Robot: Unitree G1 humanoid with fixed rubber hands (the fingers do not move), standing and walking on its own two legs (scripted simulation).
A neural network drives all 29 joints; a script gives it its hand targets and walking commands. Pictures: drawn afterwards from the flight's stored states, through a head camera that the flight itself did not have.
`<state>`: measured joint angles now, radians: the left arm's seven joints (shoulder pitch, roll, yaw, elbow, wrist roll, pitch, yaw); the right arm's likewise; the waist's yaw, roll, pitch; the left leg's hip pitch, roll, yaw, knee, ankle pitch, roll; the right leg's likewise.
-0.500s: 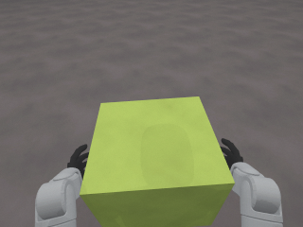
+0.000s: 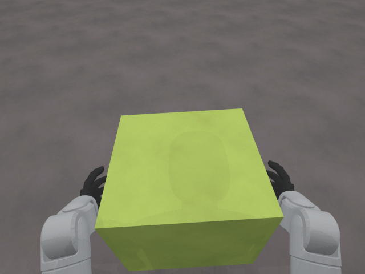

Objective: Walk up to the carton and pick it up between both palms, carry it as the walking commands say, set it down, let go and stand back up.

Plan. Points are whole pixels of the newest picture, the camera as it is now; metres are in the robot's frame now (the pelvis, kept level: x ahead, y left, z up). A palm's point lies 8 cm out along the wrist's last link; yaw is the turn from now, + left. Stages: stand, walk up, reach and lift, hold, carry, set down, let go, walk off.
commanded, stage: carry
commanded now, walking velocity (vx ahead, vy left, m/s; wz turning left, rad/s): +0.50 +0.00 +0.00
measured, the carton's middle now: (186, 188) +0.32 +0.00 +0.01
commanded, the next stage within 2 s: none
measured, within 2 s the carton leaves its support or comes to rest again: neither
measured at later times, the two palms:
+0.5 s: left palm (108, 121) +0.51 +0.21 +0.05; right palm (246, 117) +0.50 -0.17 +0.06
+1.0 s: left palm (122, 64) +0.79 +0.21 +0.06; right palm (228, 59) +0.78 -0.17 +0.07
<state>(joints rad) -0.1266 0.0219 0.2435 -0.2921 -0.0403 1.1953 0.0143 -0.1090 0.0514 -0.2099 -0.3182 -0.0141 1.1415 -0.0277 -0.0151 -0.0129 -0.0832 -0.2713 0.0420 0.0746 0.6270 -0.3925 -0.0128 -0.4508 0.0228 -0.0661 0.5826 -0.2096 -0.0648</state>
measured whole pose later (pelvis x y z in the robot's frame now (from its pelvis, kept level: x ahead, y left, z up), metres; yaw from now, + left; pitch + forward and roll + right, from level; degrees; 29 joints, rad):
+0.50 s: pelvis +0.23 +0.02 +0.00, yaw -1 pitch +9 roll +0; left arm -0.15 0.03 0.25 -0.30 -0.04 1.19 0.01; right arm -0.12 0.06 -0.21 -0.33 -0.01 1.14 -0.03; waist -0.01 -0.02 -0.07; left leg -0.30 0.04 0.10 0.55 -0.39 0.00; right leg -0.59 0.01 -0.05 0.92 -0.48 -0.01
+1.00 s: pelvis +0.53 +0.02 +0.00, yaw +0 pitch +4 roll +1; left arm -0.12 0.01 0.25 -0.31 -0.05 1.17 0.01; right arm -0.10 0.06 -0.22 -0.36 -0.01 1.13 -0.02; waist -0.01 -0.03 -0.06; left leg -0.39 0.03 0.10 0.62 -0.28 0.02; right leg -0.10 0.00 -0.07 0.61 -0.48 -0.02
